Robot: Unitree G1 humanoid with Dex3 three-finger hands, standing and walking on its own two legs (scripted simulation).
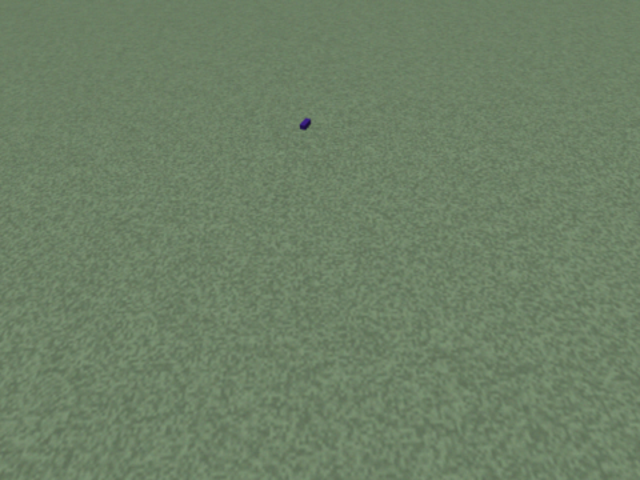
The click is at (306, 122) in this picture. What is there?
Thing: small brick
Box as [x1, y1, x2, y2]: [300, 118, 310, 129]
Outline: 310,119 305,118 300,124 300,128 305,129 310,123
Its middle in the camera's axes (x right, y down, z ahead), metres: -0.08 -0.69 +2.32
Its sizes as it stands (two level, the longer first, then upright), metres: 0.080 0.033 0.028
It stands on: the floor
